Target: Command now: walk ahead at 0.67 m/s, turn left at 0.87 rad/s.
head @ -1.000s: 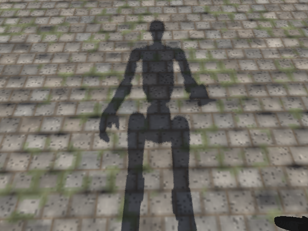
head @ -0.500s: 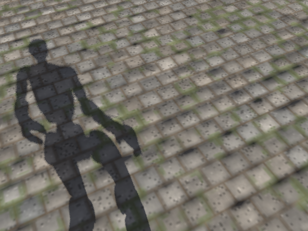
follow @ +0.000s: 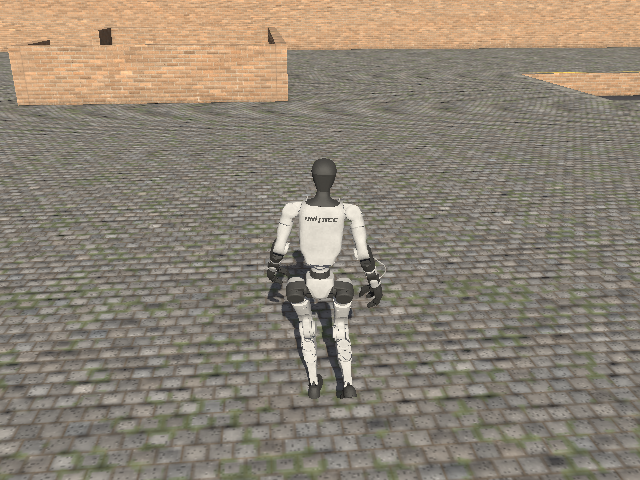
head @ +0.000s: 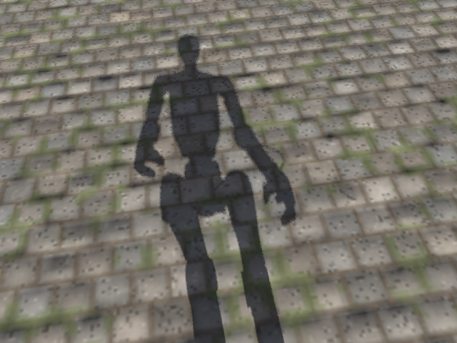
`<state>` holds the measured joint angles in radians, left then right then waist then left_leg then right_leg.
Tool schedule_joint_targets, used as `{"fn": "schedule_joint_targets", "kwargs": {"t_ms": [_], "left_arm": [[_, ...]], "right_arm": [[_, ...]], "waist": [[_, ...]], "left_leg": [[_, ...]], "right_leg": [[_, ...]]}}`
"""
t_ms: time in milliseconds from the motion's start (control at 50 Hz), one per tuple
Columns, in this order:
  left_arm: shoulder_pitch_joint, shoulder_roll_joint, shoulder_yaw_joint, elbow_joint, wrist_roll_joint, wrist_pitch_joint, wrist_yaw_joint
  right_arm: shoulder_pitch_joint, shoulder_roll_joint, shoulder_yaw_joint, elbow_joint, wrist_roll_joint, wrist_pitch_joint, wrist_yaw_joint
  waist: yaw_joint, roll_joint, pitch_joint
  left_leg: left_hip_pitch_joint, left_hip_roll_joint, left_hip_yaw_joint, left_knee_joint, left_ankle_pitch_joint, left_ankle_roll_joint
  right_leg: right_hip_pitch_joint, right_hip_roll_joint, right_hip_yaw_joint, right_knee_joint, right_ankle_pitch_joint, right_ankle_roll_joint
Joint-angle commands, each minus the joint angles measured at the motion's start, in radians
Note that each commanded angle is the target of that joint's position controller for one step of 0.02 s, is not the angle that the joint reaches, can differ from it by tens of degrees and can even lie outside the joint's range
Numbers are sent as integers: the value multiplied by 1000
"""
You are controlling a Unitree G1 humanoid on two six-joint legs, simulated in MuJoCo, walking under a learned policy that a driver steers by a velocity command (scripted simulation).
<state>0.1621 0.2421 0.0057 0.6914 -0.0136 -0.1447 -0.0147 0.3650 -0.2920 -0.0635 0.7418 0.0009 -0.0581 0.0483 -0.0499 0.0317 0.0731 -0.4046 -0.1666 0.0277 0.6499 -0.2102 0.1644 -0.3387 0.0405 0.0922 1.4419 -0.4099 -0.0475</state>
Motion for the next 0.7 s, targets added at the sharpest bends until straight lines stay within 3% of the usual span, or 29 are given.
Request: {"fn": "schedule_joint_targets", "kwargs": {"t_ms": [20, 40, 60, 80, 100, 120, 160, 200, 220, 240, 260, 280, 300, 320, 340, 360, 380, 400, 440, 480, 520, 660, 680, 700], "left_arm": [[40, 170, 43, -106, 25, -16, 8], [32, 185, 48, -110, 33, 1, 16], [-22, 169, 43, -137, 47, 10, 23], [-86, 127, 32, -161, 55, 19, 29], [-111, 88, 20, -171, 53, 28, 30], [-127, 71, 18, -178, 42, 35, 31], [-148, 89, 30, -190, 14, 45, 30], [-151, 128, 51, -191, 2, 45, 29], [-108, 144, 62, -174, 4, 40, 30], [-6, 155, 72, -137, 16, 34, 32], [96, 173, 72, -117, 37, 35, 38], [91, 184, 60, -150, 72, 50, 37], [48, 222, 79, -139, 60, 65, 34], [-35, 177, 81, -165, 48, 77, 46], [-72, 113, 60, -178, 41, 95, 56], [-98, 106, 51, -180, 38, 109, 62], [-121, 123, 56, -163, 35, 119, 63], [-105, 141, 65, -142, 40, 122, 65], [-57, 160, 79, -104, 47, 120, 62], [-49, 175, 88, -86, 43, 120, 59], [-74, 191, 95, -78, 35, 123, 56], [-92, 240, 123, -40, 7, 131, 30], [-87, 230, 123, -32, 0, 135, 28], [-50, 200, 118, -14, -3, 140, 25]], "right_arm": [[-107, -158, -39, -148, -3, -37, -12], [-133, -147, -35, -151, 8, -34, -22], [-139, -140, -33, -148, 18, -32, -36], [-128, -147, -37, -133, 24, -19, -53], [-111, -161, -46, -116, 30, 4, -69], [-70, -173, -54, -98, 34, 26, -81], [-25, -164, -58, -76, 38, 58, -93], [-49, -124, -53, -88, 33, 70, -100], [-88, -107, -52, -104, 32, 71, -104], [-115, -78, -44, -121, 28, 70, -103], [-74, 9, -16, -144, 3, 72, -96], [100, 33, 0, -152, -3, 67, -84], [225, -79, -13, -152, 19, 68, -60], [112, -152, -34, -135, 41, 81, -58], [-11, -194, -49, -142, 36, 97, -66], [-71, -199, -54, -160, 30, 115, -77], [-97, -171, -45, -178, 27, 125, -79], [-115, -132, -35, -193, 23, 124, -79], [-127, -82, -19, -209, 20, 112, -78], [-140, -92, -19, -213, 19, 108, -74], [-154, -109, -24, -215, 18, 114, -67], [-188, -132, -45, -217, 21, 142, -36], [-161, -134, -53, -205, 21, 145, -35], [-108, -160, -70, -182, 20, 147, -42]], "waist": [[126, -157, -43], [136, -154, -29], [122, -144, -7], [99, -117, -10], [77, -74, -56], [47, -30, -118], [18, 39, -175], [27, 94, -165], [59, 109, -178], [104, 90, -235], [105, -64, -364], [17, -286, -453], [-36, -342, -539], [0, -235, -447], [35, -113, -320], [38, -78, -241], [26, -91, -166], [32, -109, -136], [44, -135, -165], [49, -131, -210], [43, -134, -216], [38, -168, -178], [22, -152, -182], [11, -104, -177]], "left_leg": [[182, 299, -604, -400, 311, 206], [97, 259, -508, -393, 434, 177], [10, 204, -424, -376, 569, 150], [-42, 144, -352, -343, 649, 118], [-70, 86, -297, -305, 642, 66], [-59, 60, -294, -275, 585, 16], [-5, 52, -353, -220, 391, -41], [46, 63, -431, -142, 234, -70], [72, 58, -442, -67, 190, -94], [89, 28, -398, 92, 166, -133], [-16, -24, -304, 366, -269, -168], [-180, -68, -262, 604, -619, -205], [-246, 57, -258, 809, -529, -233], [-312, 125, -197, 870, -394, -257], [-319, 159, -155, 816, -285, -261], [-278, 181, -138, 758, -231, -264], [-237, 193, -111, 675, -217, -262], [-205, 197, -83, 614, -209, -257], [-193, 215, -62, 527, -206, -251], [-184, 250, -71, 465, -167, -243], [-139, 269, -66, 396, -116, -231], [69, 237, 37, 43, -84, -158], [133, 212, 54, -50, -46, -134], [226, 190, 27, -130, -11, -97]], "right_leg": [[-293, -66, 78, -124, 23, 51], [-241, -84, 55, -251, 29, 80], [-196, -71, 12, -392, 70, 105], [-148, -31, -32, -531, 137, 125], [-61, 16, -59, -663, 251, 132], [10, 64, -75, -762, 371, 137], [74, 109, -54, -903, 497, 146], [97, 85, 13, -994, 531, 140], [142, 57, 37, -1046, 589, 129], [259, 3, 45, -1095, 687, 106], [493, -215, 218, -1009, 905, 23], [654, -437, 515, -956, 1290, -129], [660, -600, 718, -960, 994, -281], [559, -506, 634, -1031, 580, -286], [405, -393, 444, -1072, 364, -208], [266, -315, 325, -1103, 333, -157], [156, -265, 228, -1126, 371, -137], [104, -238, 158, -1147, 417, -138], [145, -264, 103, -1165, 529, -176], [191, -323, 88, -1173, 557, -209], [173, -343, 41, -1190, 485, -208], [152, -360, -142, -1141, 317, -123], [138, -347, -176, -1089, 271, -87], [74, -310, -216, -995, 188, -32]]}}
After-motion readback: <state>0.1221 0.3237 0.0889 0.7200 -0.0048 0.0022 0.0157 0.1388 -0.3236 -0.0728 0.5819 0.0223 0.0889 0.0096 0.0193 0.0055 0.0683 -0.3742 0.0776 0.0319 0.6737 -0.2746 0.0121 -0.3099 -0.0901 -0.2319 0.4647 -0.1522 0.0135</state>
